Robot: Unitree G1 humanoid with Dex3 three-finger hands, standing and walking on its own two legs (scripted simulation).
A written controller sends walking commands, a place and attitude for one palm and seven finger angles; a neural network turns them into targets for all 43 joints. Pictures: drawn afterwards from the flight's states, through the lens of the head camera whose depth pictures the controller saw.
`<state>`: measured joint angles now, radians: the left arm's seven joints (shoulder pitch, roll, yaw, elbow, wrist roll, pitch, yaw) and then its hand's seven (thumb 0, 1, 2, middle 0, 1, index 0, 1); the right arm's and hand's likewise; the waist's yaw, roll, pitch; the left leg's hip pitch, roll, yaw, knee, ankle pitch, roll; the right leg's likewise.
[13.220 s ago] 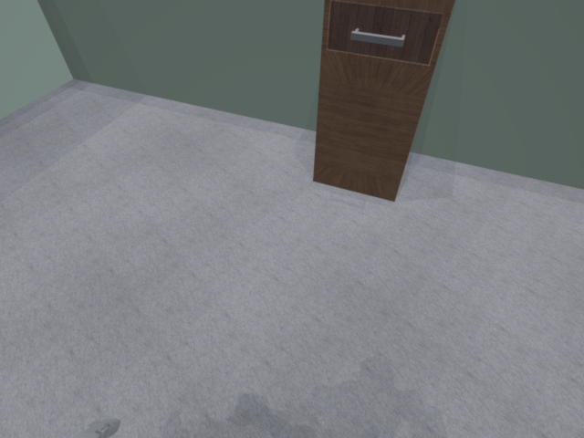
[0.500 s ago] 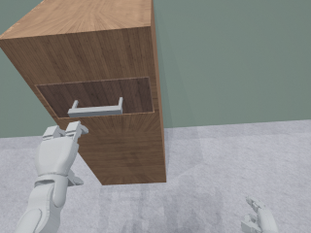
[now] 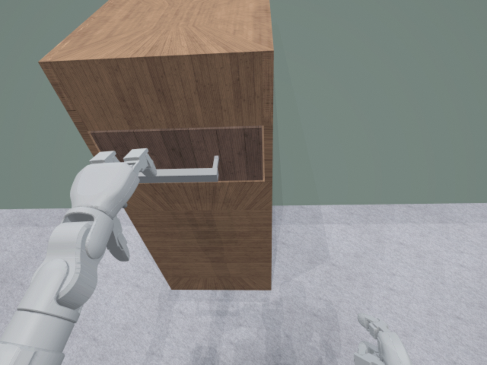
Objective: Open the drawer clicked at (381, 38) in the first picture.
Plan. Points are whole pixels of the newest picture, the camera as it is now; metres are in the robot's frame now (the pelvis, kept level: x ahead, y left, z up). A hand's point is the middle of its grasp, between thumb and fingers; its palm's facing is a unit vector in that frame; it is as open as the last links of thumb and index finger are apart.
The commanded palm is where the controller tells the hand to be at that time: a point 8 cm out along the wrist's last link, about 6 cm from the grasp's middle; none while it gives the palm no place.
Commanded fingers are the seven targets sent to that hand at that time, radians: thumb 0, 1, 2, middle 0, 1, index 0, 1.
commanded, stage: raise the hand with hooked fingers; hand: left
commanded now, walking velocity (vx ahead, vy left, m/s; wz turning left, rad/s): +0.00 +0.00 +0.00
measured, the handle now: (179, 168) +0.51 +0.24 +0.00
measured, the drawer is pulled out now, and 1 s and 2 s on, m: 0.00 0.00 0.00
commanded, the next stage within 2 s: move the hooked fingers above the handle in 0.22 s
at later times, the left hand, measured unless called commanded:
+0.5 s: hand (141, 210) +0.31 +0.22 +0.10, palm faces +0.02 -0.05 -1.00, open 13.9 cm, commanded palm +0.30 +0.23 +0.17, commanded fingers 0.00 -0.50 0.30 -0.30 -1.20 -0.30 -1.20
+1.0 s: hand (155, 186) +0.38 +0.22 +0.09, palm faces +0.02 -0.05 -1.00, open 13.8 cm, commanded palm +0.36 +0.24 +0.15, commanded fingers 0.00 -0.50 0.30 -0.30 -1.20 -0.30 -1.20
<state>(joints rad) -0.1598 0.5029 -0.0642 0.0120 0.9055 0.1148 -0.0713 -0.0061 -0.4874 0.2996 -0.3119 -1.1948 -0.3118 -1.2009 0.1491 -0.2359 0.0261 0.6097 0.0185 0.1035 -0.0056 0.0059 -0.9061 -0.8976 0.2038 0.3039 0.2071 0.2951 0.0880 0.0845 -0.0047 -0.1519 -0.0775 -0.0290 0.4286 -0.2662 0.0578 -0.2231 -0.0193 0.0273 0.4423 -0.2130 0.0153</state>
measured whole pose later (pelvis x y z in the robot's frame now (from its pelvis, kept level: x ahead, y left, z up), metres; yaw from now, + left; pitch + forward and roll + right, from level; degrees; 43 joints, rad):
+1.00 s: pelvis +0.00 -0.04 -0.01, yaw +0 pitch +6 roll +1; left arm -0.40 0.53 0.00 0.44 0.94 -0.10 0.07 0.00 -0.49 0.30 -0.32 -1.20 -0.32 -1.20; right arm 0.22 -0.27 -0.04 0.66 0.03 0.10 -0.07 0.01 -0.91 -0.90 0.20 0.30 0.20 0.29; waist 0.04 0.06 -0.03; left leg -0.31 -0.04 -0.04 0.51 -0.30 0.01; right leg -0.39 0.02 0.01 0.54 -0.25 -0.03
